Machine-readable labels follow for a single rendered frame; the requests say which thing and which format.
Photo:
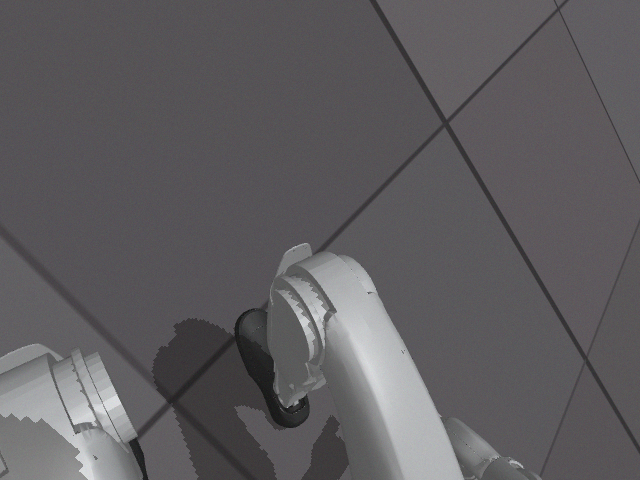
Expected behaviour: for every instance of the right robot hand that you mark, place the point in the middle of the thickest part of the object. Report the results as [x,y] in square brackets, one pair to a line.
[473,453]

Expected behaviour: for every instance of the left robot foot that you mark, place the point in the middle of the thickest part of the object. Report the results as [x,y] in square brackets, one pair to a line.
[139,456]

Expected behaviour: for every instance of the right robot arm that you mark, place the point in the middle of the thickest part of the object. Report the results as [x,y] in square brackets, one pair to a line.
[507,468]

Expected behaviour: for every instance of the right robot foot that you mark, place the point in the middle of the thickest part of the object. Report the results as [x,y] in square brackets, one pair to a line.
[251,339]

